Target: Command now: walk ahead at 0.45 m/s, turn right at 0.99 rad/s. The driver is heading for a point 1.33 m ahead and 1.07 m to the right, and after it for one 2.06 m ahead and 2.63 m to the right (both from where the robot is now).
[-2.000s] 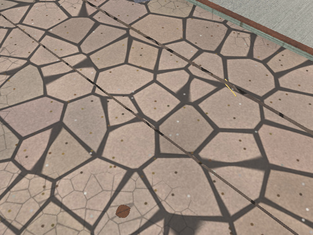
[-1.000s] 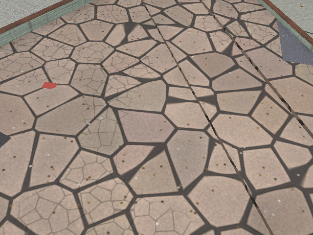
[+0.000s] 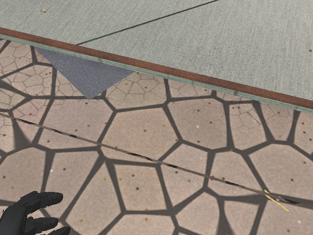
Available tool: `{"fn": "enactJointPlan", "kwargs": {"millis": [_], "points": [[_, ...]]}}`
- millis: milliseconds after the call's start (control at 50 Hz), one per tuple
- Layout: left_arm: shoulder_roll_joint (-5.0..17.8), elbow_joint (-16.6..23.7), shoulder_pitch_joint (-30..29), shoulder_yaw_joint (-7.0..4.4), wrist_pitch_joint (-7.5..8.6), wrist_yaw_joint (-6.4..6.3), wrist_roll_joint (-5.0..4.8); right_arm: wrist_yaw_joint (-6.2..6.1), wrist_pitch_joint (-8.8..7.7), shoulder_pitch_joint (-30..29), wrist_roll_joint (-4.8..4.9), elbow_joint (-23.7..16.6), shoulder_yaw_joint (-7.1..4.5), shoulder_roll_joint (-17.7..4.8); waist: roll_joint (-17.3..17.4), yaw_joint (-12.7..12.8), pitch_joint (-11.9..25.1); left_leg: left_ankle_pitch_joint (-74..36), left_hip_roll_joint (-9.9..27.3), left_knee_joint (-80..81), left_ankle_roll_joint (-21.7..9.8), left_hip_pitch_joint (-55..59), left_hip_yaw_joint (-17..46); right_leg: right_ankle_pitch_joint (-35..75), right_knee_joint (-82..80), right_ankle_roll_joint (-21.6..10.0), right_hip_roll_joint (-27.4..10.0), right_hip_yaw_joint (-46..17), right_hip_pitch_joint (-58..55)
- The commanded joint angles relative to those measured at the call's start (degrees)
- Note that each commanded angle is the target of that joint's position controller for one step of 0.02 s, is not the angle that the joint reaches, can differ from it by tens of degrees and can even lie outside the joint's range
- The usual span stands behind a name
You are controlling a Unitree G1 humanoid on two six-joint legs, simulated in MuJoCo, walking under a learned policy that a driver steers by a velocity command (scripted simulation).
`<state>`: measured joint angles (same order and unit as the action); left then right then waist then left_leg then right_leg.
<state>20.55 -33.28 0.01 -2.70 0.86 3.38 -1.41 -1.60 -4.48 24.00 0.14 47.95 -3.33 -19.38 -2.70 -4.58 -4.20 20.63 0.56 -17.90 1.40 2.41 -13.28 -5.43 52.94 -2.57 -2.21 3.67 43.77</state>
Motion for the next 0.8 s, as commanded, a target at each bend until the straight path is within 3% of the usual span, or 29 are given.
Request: {"fn": "enactJointPlan", "kwargs": {"millis": [20, 40, 60, 80, 100, 120, 140, 160, 180, 220, 260, 300, 340, 380, 440, 480, 500, 520, 540, 560, 580, 600, 620, 640, 660, 680, 700, 740, 800], "points": [[1.97, 1.01, 7.66, -0.83, 1.03, 0.73, -0.32, -2.10, -1.19, -13.02, 0.93, -8.92, -2.73, -11.80, 7.40, 8.39, 4.30, -60.75, 9.22, -3.32, -2.86, -11.06, 0.63, 5.54, -12.02, 0.28, 5.45, 5.22, -23.54], [4.27, -0.02, 12.65, -2.06, 0.68, 0.59, -0.02, -2.18, -0.79, -12.73, 1.27, -9.11, -3.34, -13.19, 9.17, 10.84, 7.48, -69.67, 10.31, -10.71, -2.91, -10.77, 1.01, 2.82, -10.80, -1.69, 7.72, 5.75, -29.90], [7.45, -1.76, 20.95, -3.81, 0.20, 0.19, 0.11, -2.04, -0.67, -13.98, 2.13, -10.16, -3.33, -12.44, 9.06, 14.93, 11.03, -68.35, 10.64, -22.33, -2.49, -14.56, 1.85, 4.79, -12.35, -4.93, 8.04, 2.93, -40.13], [10.37, -3.35, 26.89, -5.56, -0.54, -0.92, -0.45, -1.41, -0.73, -11.95, 2.09, -10.80, -2.13, -7.91, 2.14, 16.03, 13.50, -36.89, 6.85, -38.33, 0.20, -23.92, 3.08, 10.87, -16.64, -7.94, 6.91, -2.80, -52.56], [15.00, -1.02, 22.11, -5.77, -0.78, -2.35, 0.14, 0.05, -0.91, -7.97, -1.53, -11.69, 0.41, 0.02, -15.53, 9.61, 13.12, 14.76, -3.63, -61.42, 2.83, -36.90, 4.75, 34.27, -18.59, -14.32, -2.94, -21.10, -57.65], [15.82, 4.12, 17.67, -5.68, 0.22, -1.88, 3.67, 1.19, -1.65, -1.50, -0.07, -13.69, 0.30, -5.85, -14.84, 7.59, 31.16, 14.90, -6.82, -73.56, 2.31, -43.71, 20.30, 13.44, -29.43, -27.02, -16.36, -51.08, -66.41], [13.01, 6.38, 13.49, -5.34, 0.61, -1.42, 2.56, 1.38, -1.97, -7.36, 0.42, -13.70, -0.73, -10.90, -3.49, 9.30, 27.62, 8.77, -3.89, -69.12, 0.71, -43.88, 23.64, -0.07, -34.40, -23.64, -14.05, -50.82, -59.71], [10.75, 6.34, 11.09, -4.79, 0.91, -1.54, 0.90, 1.01, -1.77, -11.29, 0.43, -14.94, -0.78, -10.34, 2.42, 7.23, 18.88, 5.86, -2.77, -63.84, 0.56, -44.43, 23.29, -4.37, -35.38, -20.84, -10.91, -46.46, -51.40], [8.97, 6.12, 9.32, -4.29, 1.17, -1.68, -0.28, 0.33, -1.32, -11.87, -0.30, -14.43, -0.50, -8.73, 7.22, 4.64, 14.10, 4.82, -1.04, -59.57, 1.13, -42.72, 23.29, -1.70, -35.05, -18.46, -8.04, -42.55, -44.17], [6.81, 6.17, 5.95, -3.75, 1.09, -2.45, 0.78, -0.11, -0.21, -10.49, -0.50, -13.23, -0.87, -8.90, 5.59, 2.07, 11.03, 4.47, 0.95, -54.11, 2.21, -35.62, 22.36, 16.69, -33.83, -17.12, -5.53, -32.66, -32.84], [5.11, 4.51, 7.06, -3.17, 0.73, -3.61, 0.84, -0.35, 0.35, -10.80, -1.09, -12.84, -0.31, -6.19, 5.21, 2.53, 11.32, 3.27, 1.29, -49.07, 3.65, -32.74, 20.06, 30.10, -31.22, -16.19, -4.02, -26.50, -27.34], [5.27, 2.81, 9.09, -3.05, -0.14, -4.80, 0.78, -0.61, 0.97, -12.50, -1.17, -13.70, 0.70, -2.85, 4.18, 3.19, 13.02, -0.74, 0.45, -42.99, 4.97, -32.05, 18.59, 32.61, -29.89, -14.85, -2.28, -23.49, -25.80], [4.97, 2.63, 7.93, -2.91, -1.74, -5.56, 0.70, -0.39, 1.84, -13.77, -0.80, -13.99, 1.65, -0.68, 1.54, 3.47, 14.57, -6.98, -0.10, -34.61, 5.26, -27.81, 16.90, 26.47, -29.31, -12.07, 0.25, -20.56, -23.48], [4.28, 2.45, 7.75, -2.58, -2.46, -5.58, 1.11, -0.02, 2.40, -14.96, -0.52, -14.16, 1.41, -1.33, -1.25, 4.21, 15.37, -10.14, -0.32, -32.23, 4.99, -25.05, 16.64, 18.98, -28.87, -10.90, -0.06, -21.29, -22.75], [2.82, 1.74, 8.30, -2.01, -2.66, -5.01, 1.00, 0.32, 2.38, -17.57, -0.37, -15.42, 1.05, -2.08, -4.11, 5.44, 12.48, -9.07, -0.09, -25.77, 3.60, -23.79, 17.26, 8.64, -27.21, -9.95, -1.68, -25.13, -23.65], [1.61, 0.79, 10.06, -1.46, -2.45, -4.30, 0.68, 1.42, 1.59, -15.12, -0.04, -14.84, 0.90, -0.92, -4.99, 4.63, 12.70, -9.39, -0.46, -17.11, 1.36, -17.28, 15.27, -17.62, -26.71, -8.35, -1.35, -27.15, -22.31], [0.75, -0.05, 12.47, -1.05, -1.96, -3.83, 1.18, 1.69, 1.31, -13.34, -0.14, -14.25, 0.51, -0.88, -4.85, 4.26, 10.98, -4.51, -0.53, -13.66, 0.00, -13.46, 14.78, -29.79, -25.38, -6.67, 0.24, -27.18, -19.43], [-1.45, -0.20, 13.76, -0.42, -1.33, -3.55, 1.42, 1.45, 0.97, -10.21, -0.73, -14.08, -0.18, -3.57, 1.39, 3.62, 8.31, 8.00, 6.90, -7.30, -3.51, -10.59, 25.11, -36.42, -13.84, -3.86, 3.96, -23.68, -13.55], [-3.22, 1.50, 14.57, 0.14, -0.13, -3.16, 0.17, 1.36, 0.85, -5.65, -1.76, -12.57, -1.55, -9.43, 14.92, 4.34, 5.58, 28.46, 16.36, 4.12, -10.93, -6.27, 44.94, -32.68, 0.03, -1.13, 10.31, -12.08, -1.75], [0.70, 3.12, 9.30, -0.96, 1.39, -3.36, -1.13, 1.61, 0.08, -3.40, -1.69, -11.28, -2.85, -11.64, 18.22, 2.30, 0.06, 39.20, 22.27, 11.15, -16.67, -8.32, 62.57, -27.77, 9.01, -0.74, 6.51, -11.67, 8.32], [4.27, 2.98, 7.08, -2.07, 2.12, -3.45, -1.14, 1.32, -0.60, -4.66, -0.87, -11.78, -2.37, -9.33, 11.82, 2.60, -1.87, 34.35, 22.07, 9.78, -15.99, -9.56, 60.01, -20.88, 11.85, -0.85, 3.30, -12.63, 9.64], [3.87, 1.78, 7.49, -2.11, 2.27, -3.39, -0.02, 1.22, -0.83, -5.50, -0.56, -11.99, -1.75, -7.24, 8.58, 3.13, -0.31, 27.65, 19.19, 8.01, -13.97, -9.18, 52.99, -15.92, 12.65, -0.43, 1.79, -11.30, 8.62], [2.70, 1.27, 8.16, -1.91, 2.41, -3.34, 0.96, 1.29, -0.93, -5.60, -0.19, -11.97, -1.39, -6.13, 8.37, 3.13, 1.16, 23.61, 16.31, 7.85, -12.50, -8.88, 47.50, -12.96, 12.26, 0.01, 0.92, -9.88, 7.42], [1.43, 0.96, 8.24, -1.81, 2.63, -3.30, 1.16, 1.27, -0.96, -5.20, 0.06, -11.44, -1.09, -5.47, 8.98, 3.21, 1.38, 20.37, 14.12, 8.48, -11.55, -9.39, 43.32, -9.78, 11.44, 0.44, -0.02, -8.90, 6.05], [0.57, 0.79, 7.27, -1.12, 1.22, -1.19, 7.55, 2.16, 0.28, -3.92, -2.02, -9.37, -1.15, -5.04, 5.48, 3.33, 1.98, 17.32, 10.03, 10.25, -9.83, -15.17, 36.95, -6.38, 11.14, 1.08, 1.21, -5.84, 0.35], [-1.11, 0.73, 7.93, -0.99, 0.57, -0.33, 6.96, 2.48, 0.64, -3.65, -1.92, -8.98, -1.33, -4.97, 9.08, 3.70, 2.09, 14.19, 8.22, 10.66, -9.64, -16.20, 33.53, -5.27, 10.41, 1.61, 1.36, -4.44, -1.61], [-1.14, 0.31, 8.55, -0.88, 0.14, 0.12, 5.61, 2.68, 0.67, -3.33, -1.63, -8.63, -1.48, -4.90, 10.88, 3.53, 2.63, 12.09, 7.90, 11.18, -9.65, -14.68, 30.69, -4.26, 10.22, 1.99, 1.37, -4.35, -1.18], [-0.40, 0.04, 7.01, -1.16, -0.22, 0.23, 3.78, 2.78, 0.25, -0.60, -1.56, -7.90, -1.55, -4.46, 11.60, 1.44, 2.39, 10.03, 9.62, 12.44, -9.82, -10.29, 28.45, -2.90, 8.73, 2.46, 2.14, -6.87, 1.96], [0.37, 0.61, 3.44, -1.65, -0.14, 0.06, 3.66, 2.15, -0.49, 3.34, -1.58, -6.20, -1.95, -5.07, 10.50, -0.71, 1.72, 6.46, 13.04, 13.17, -9.35, -1.14, 25.78, -1.84, 5.89, 2.44, 2.91, -9.67, 8.33]]}}
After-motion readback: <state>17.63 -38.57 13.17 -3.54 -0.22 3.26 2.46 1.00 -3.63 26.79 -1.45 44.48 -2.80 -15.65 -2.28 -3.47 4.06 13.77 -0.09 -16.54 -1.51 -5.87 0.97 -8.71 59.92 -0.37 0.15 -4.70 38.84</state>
